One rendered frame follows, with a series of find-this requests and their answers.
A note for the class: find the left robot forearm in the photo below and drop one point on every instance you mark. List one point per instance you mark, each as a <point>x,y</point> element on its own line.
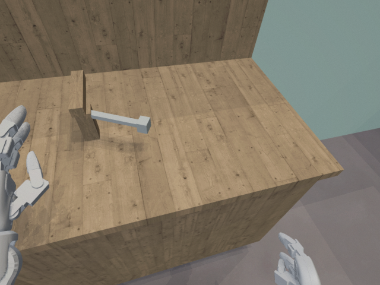
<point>10,258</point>

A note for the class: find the right robot hand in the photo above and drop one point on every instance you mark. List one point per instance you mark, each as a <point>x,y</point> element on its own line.
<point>302,270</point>

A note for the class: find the counter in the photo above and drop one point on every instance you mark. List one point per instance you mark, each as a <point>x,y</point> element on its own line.
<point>225,158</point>

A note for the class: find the tap lever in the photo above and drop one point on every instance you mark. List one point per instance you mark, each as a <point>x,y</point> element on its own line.
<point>142,124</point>

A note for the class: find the left robot hand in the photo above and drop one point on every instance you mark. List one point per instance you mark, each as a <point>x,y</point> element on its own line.
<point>13,133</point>

